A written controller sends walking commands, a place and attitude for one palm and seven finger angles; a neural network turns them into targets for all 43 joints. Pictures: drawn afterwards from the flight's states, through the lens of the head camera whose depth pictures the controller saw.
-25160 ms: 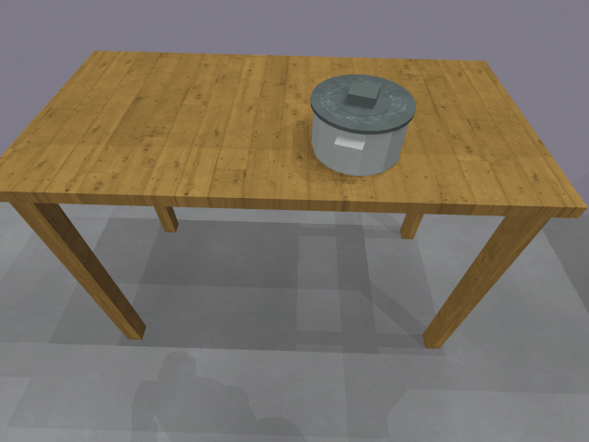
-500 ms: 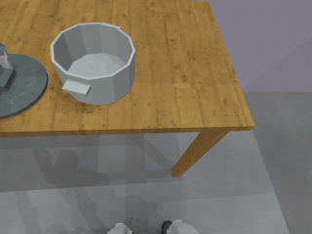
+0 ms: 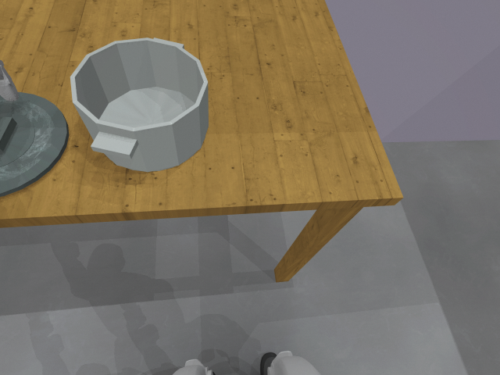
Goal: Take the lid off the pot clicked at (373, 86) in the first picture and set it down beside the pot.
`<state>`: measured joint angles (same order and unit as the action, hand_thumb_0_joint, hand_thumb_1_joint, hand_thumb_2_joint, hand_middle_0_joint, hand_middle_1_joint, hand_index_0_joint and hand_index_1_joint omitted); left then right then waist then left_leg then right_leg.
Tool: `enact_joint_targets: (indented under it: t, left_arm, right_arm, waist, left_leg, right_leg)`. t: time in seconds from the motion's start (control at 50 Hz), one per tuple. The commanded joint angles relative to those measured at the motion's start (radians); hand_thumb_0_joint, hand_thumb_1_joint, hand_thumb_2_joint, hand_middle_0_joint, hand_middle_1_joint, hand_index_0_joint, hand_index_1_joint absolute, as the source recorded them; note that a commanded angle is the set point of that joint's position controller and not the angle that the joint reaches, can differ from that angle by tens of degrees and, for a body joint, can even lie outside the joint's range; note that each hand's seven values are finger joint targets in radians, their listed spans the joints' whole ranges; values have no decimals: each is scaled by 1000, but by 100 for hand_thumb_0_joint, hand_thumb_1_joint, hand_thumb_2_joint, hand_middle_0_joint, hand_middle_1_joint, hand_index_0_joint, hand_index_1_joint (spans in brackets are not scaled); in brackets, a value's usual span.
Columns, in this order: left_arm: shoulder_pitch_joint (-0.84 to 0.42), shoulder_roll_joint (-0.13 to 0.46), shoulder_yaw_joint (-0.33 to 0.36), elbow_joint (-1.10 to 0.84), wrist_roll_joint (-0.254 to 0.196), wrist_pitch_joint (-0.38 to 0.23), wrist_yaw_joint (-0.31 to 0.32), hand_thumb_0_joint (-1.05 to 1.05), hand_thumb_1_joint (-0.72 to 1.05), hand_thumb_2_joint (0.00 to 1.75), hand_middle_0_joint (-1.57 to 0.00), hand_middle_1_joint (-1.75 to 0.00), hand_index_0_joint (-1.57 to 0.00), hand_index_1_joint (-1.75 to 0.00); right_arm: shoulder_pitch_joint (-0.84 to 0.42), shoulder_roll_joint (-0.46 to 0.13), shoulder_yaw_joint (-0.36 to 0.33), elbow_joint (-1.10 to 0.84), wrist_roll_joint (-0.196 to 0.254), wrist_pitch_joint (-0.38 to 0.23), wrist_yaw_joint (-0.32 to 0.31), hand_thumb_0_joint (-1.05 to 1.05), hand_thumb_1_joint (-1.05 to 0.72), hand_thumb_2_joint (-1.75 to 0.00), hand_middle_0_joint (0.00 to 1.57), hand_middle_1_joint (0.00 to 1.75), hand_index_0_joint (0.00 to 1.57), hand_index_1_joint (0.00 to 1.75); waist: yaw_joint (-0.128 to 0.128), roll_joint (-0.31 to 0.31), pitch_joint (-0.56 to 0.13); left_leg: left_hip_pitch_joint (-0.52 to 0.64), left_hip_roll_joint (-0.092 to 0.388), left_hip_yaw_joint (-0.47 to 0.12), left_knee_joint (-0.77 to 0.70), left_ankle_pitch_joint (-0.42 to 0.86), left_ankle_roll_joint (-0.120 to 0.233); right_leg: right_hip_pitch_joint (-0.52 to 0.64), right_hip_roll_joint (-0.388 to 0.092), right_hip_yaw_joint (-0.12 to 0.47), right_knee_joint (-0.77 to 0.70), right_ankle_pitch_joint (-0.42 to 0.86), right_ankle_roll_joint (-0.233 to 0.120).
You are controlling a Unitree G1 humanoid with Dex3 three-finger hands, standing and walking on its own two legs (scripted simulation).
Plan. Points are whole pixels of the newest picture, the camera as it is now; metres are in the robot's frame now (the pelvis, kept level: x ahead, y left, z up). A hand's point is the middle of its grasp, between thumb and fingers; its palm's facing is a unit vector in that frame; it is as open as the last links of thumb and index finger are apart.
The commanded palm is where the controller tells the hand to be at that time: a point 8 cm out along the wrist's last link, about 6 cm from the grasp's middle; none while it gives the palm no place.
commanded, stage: open the fingers wide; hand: left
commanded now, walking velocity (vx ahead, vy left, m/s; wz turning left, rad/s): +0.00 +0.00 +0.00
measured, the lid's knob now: out of the picture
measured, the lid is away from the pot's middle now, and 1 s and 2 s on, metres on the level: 0.23 0.23 0.23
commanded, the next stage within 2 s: raise the empty hand in 0.14 s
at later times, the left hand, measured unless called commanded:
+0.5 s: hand out of the picture +0.46 +0.36 +0.12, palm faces -0.42 -0.13 -0.90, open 11.0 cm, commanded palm +0.50 +0.36 +0.18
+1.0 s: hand out of the picture +0.48 +0.37 +0.17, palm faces -0.38 -0.14 -0.91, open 11.0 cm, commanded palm +0.50 +0.36 +0.24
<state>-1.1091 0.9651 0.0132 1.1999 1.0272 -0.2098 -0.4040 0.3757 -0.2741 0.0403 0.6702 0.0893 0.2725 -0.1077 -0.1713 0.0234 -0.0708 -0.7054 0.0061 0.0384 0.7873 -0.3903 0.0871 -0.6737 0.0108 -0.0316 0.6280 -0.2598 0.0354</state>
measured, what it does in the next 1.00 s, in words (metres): stands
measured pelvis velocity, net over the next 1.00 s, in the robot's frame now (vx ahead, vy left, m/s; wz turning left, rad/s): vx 0.01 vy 0.01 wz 0.01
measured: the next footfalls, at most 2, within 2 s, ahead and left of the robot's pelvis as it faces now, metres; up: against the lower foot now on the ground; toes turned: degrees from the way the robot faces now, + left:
none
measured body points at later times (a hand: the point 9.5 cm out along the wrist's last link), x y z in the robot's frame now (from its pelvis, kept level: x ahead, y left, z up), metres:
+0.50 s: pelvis +0.00 +0.00 +0.00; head +0.10 +0.04 +0.44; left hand +0.48 +0.37 +0.17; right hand +0.00 -0.28 -0.10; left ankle -0.02 +0.05 -0.71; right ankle +0.02 -0.16 -0.71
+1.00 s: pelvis +0.01 +0.01 +0.01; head +0.10 +0.04 +0.45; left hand +0.49 +0.37 +0.22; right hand +0.00 -0.27 -0.10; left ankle -0.02 +0.05 -0.71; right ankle +0.02 -0.16 -0.71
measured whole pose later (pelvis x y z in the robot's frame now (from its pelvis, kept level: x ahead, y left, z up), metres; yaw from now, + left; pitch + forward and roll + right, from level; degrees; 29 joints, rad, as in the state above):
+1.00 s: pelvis +0.01 +0.01 +0.01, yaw +1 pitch +15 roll -4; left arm -1.22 0.96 -0.06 1.18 1.01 -0.13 -0.48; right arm 0.37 -0.28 0.04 0.68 0.10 0.26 -0.09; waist -0.15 0.03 -0.07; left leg -0.60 -0.01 0.03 0.70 -0.37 0.10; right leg -0.56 0.00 -0.03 0.53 -0.24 0.03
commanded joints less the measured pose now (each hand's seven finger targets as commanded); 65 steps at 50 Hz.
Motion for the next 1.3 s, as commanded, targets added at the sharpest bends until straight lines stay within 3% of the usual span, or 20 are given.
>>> enact_joint_targets:
  t: [0.0, 0.16, 0.22, 0.24, 0.4, 0.46, 0.52, 0.6, 0.64, 0.78, 0.86, 0.92, 1.0, 1.02, 1.06, 1.1, 1.12, 1.16, 1.22, 1.28]
  left_arm:
    - [-401, 319, 72, -185, -17, 9, 33, 0, 3, 55, -32, -92, -32, -92]
    - [-398, 309, 55, -169, -23, 5, 25, 0, 2, 59, -33, -90, -33, -90]
    - [-443, 282, 44, -253, -28, -6, 26, 0, 1, 59, -33, -90, -33, -90]
    - [-452, 316, 68, -254, -25, -7, 27, 0, 1, 59, -33, -90, -33, -90]
    - [-475, 290, 17, -189, -28, 24, 14, 0, 1, 59, -33, -90, -33, -90]
    - [-516, 307, 28, -233, -27, 24, 4, 0, 1, 59, -33, -90, -33, -90]
    - [-503, 257, -1, -230, -45, 29, -12, 0, 1, 59, -33, -90, -33, -90]
    - [-507, 283, -1, -174, -36, 50, -18, 0, 1, 59, -33, -90, -33, -90]
    - [-545, 288, 3, -230, -33, 50, -19, 0, 1, 59, -33, -90, -33, -90]
    - [-537, 257, -19, -192, -36, 71, -37, 0, 1, 59, -33, -90, -33, -90]
    - [-578, 288, -7, -214, -30, 77, -41, 0, 1, 59, -33, -90, -33, -90]
    - [-587, 252, -22, -249, -37, 77, -47, 0, 1, 59, -33, -90, -33, -90]
    - [-566, 270, -23, -180, -30, 102, -54, 0, 1, 59, -33, -90, -33, -90]
    - [-592, 232, -53, -216, -35, 100, -57, 0, 1, 59, -33, -90, -33, -90]
    - [-624, 281, -19, -223, -22, 107, -55, 0, 1, 59, -33, -90, -33, -90]
    - [-605, 272, -33, -181, -21, 117, -59, 0, 1, 59, -33, -90, -33, -90]
    - [-614, 229, -65, -205, -32, 115, -65, 0, 1, 59, -33, -90, -33, -90]
    - [-648, 258, -50, -200, -22, 125, -65, 0, 1, 59, -33, -90, -33, -90]
    - [-696, 213, -78, -251, -26, 128, -71, 0, 1, 59, -33, -90, -33, -90]
    - [-658, 279, -27, -204, -17, 134, -72, 0, 1, 59, -33, -90, -33, -90]
  right_arm:
    - [144, -201, -74, -44, -6, -3, -12, 0, -90, -90, 20, 30, 20, 30]
    - [138, -203, -68, -42, -2, 0, -15, 0, -90, -90, 20, 30, 20, 30]
    - [137, -200, -77, -42, -2, -1, -14, 0, -90, -90, 20, 30, 20, 30]
    - [142, -203, -79, -40, -7, 0, -13, 0, -90, -90, 20, 30, 20, 30]
    - [123, -202, -64, -39, 2, -9, -17, 0, -90, -90, 20, 30, 20, 30]
    - [122, -202, -67, -40, 1, -10, -18, 0, -90, -90, 20, 30, 20, 30]
    - [118, -201, -66, -38, 6, -15, -17, 0, -90, -90, 20, 30, 20, 30]
    - [117, -206, -60, -35, 7, -15, -17, 0, -90, -90, 20, 30, 20, 30]
    - [121, -206, -65, -34, 4, -18, -16, 0, -90, -90, 20, 30, 20, 30]
    - [122, -204, -67, -35, 7, -17, -7, 0, -90, -90, 20, 30, 20, 30]
    - [125, -207, -66, -35, 6, -19, -6, 0, -90, -90, 20, 30, 20, 30]
    - [126, -202, -71, -36, 7, -22, -1, 0, -90, -90, 20, 30, 20, 30]
    - [120, -206, -66, -39, 8, -21, 4, 0, -90, -90, 20, 30, 20, 30]
    - [114, -204, -65, -38, 11, -21, 3, 0, -90, -90, 20, 30, 20, 30]
    - [121, -206, -68, -38, 5, -21, 7, 0, -90, -90, 20, 30, 20, 30]
    - [118, -205, -65, -40, 7, -25, 6, 0, -90, -90, 20, 30, 20, 30]
    - [116, -204, -63, -40, 12, -28, 5, 0, -90, -90, 20, 30, 20, 30]
    - [121, -208, -64, -34, 9, -27, 5, 0, -90, -90, 20, 30, 20, 30]
    - [122, -204, -70, -32, 8, -35, 12, 0, -90, -90, 20, 30, 20, 30]
    - [123, -205, -68, -32, 2, -39, 13, 0, -90, -90, 20, 30, 20, 30]
  waist:
    - [21, 189, -441]
    - [17, 163, -403]
    - [23, 220, -449]
    - [24, 223, -473]
    - [10, 182, -400]
    - [18, 222, -455]
    - [24, 219, -425]
    - [14, 143, -374]
    - [26, 201, -432]
    - [20, 186, -391]
    - [24, 174, -422]
    - [32, 215, -440]
    - [24, 141, -382]
    - [29, 189, -392]
    - [29, 197, -415]
    - [23, 152, -390]
    - [27, 178, -394]
    - [20, 167, -397]
    - [24, 255, -422]
    - [25, 169, -431]
  left_leg:
    - [460, -6, -102, -58, 647, -70]
    - [427, -9, -97, -68, 595, -64]
    - [507, 3, -113, -75, 651, -75]
    - [516, 2, -115, -66, 656, -75]
    - [439, -10, -95, -94, 534, -56]
    - [503, -5, -103, -87, 614, -65]
    - [518, 1, -110, -101, 635, -72]
    - [433, -9, -95, -117, 520, -53]
    - [504, -3, -104, -116, 599, -64]
    - [518, -3, -107, -122, 647, -69]
    - [525, -4, -107, -132, 653, -66]
    - [587, 4, -121, -132, 774, -82]
    - [503, -8, -99, -150, 644, -59]
    - [541, -1, -107, -155, 708, -73]
    - [566, 0, -117, -149, 722, -74]
    - [525, -6, -103, -157, 664, -60]
    - [548, -2, -109, -165, 704, -70]
    - [561, 2, -118, -168, 684, -69]
    - [646, 12, -138, -171, 781, -89]
    - [591, -4, -111, -162, 758, -67]
  right_leg:
    - [46, 83, -34, -34, 173, -63]
    - [46, 81, -31, -40, 158, -62]
    - [26, 80, -37, -42, 154, -66]
    - [28, 82, -31, -41, 152, -64]
    - [72, 76, -28, -64, 151, -64]
    - [73, 78, -29, -64, 167, -64]
    - [68, 79, -38, -70, 160, -66]
    - [107, 75, -30, -83, 158, -61]
    - [106, 77, -31, -82, 172, -64]
    - [98, 78, -36, -97, 180, -62]
    - [135, 77, -31, -102, 198, -61]
    - [127, 80, -41, -102, 221, -65]
    - [166, 74, -30, -121, 209, -59]
    - [154, 73, -39, -116, 221, -65]
    - [152, 76, -32, -122, 211, -62]
    - [179, 73, -29, -130, 214, -59]
    - [171, 73, -37, -128, 222, -62]
    - [160, 72, -33, -136, 205, -59]
    - [126, 74, -40, -142, 203, -65]
    - [197, 73, -27, -146, 242, -57]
